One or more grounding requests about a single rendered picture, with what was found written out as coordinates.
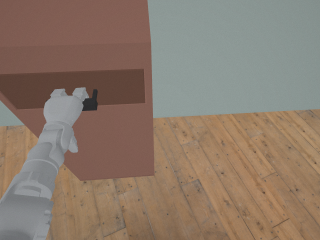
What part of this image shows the cabinet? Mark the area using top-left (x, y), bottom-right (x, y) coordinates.
top-left (0, 0), bottom-right (155, 181)

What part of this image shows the robot left forearm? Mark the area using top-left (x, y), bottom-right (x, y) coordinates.
top-left (0, 121), bottom-right (73, 208)

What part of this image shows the drawer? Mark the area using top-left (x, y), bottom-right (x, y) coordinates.
top-left (0, 68), bottom-right (145, 110)

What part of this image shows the left robot upper arm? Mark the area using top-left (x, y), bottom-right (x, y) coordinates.
top-left (0, 194), bottom-right (54, 240)

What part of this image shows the left robot hand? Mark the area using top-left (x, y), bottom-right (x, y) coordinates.
top-left (43, 87), bottom-right (89, 153)

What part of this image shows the handle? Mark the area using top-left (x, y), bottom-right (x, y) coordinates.
top-left (46, 89), bottom-right (98, 111)

